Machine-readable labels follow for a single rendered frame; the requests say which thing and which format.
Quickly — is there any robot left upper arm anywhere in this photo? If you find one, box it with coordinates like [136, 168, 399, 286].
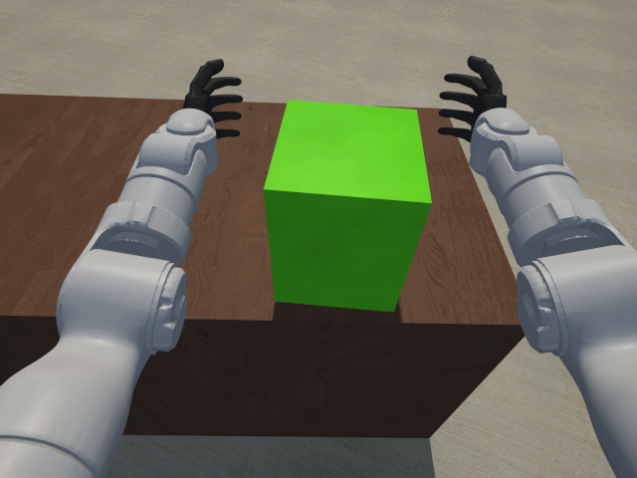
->
[0, 249, 187, 478]

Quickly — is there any left robot forearm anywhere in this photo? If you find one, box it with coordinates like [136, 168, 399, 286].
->
[56, 109, 218, 335]

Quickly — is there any robot right hand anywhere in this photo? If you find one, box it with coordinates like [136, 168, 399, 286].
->
[438, 56, 507, 142]

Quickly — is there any right robot forearm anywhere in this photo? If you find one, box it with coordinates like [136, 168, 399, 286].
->
[469, 108, 637, 267]

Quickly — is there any robot right upper arm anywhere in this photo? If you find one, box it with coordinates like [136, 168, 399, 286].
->
[517, 244, 637, 478]

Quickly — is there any carton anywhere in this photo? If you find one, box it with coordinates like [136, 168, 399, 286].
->
[264, 100, 432, 313]

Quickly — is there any robot left hand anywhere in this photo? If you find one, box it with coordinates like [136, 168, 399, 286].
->
[182, 59, 243, 138]

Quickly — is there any pedestal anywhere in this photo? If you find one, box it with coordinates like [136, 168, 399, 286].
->
[0, 94, 525, 438]

